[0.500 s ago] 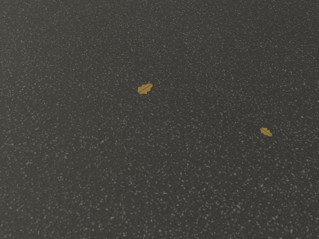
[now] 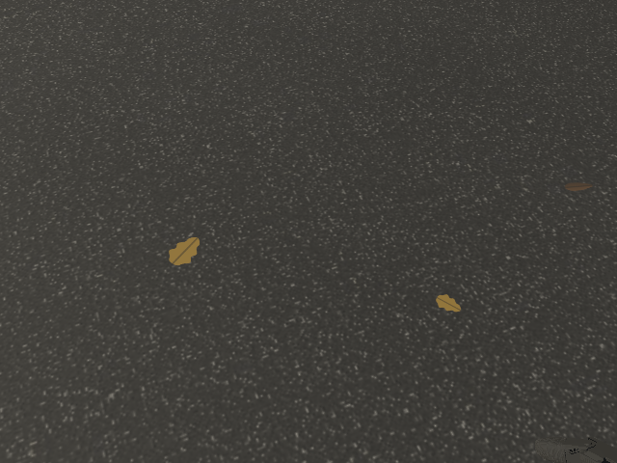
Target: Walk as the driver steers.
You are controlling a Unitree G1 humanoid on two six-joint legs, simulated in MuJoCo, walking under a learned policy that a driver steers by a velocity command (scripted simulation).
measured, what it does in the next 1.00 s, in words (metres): steps on the spot, turning left: right foot, then left foot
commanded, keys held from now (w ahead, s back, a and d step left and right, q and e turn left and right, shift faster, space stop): q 1.00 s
